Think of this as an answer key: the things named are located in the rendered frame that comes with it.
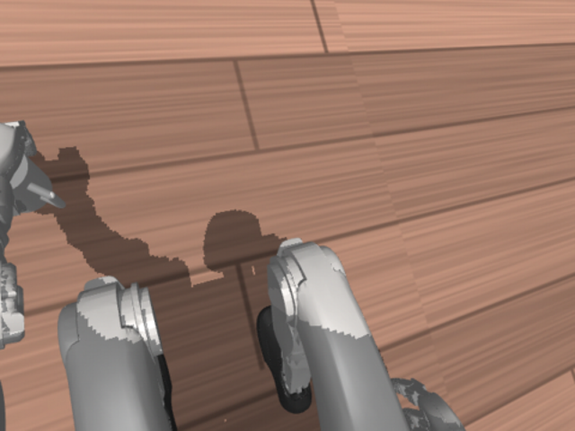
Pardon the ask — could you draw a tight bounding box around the mug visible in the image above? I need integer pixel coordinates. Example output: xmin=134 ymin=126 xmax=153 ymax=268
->
xmin=10 ymin=154 xmax=66 ymax=213

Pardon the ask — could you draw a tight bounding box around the right robot hand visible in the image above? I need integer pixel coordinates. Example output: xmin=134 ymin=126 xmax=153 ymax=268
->
xmin=391 ymin=378 xmax=466 ymax=431

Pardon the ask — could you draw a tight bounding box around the left robot foot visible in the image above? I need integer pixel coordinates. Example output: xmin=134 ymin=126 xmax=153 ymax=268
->
xmin=157 ymin=354 xmax=178 ymax=431

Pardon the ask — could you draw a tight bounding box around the right robot foot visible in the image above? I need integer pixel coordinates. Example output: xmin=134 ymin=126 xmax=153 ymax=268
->
xmin=256 ymin=305 xmax=312 ymax=414

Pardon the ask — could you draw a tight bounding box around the left robot arm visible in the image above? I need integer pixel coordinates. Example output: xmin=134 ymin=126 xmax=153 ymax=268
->
xmin=0 ymin=175 xmax=25 ymax=431

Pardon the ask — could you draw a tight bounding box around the left robot hand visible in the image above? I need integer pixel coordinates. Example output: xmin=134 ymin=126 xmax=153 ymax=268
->
xmin=0 ymin=120 xmax=37 ymax=216

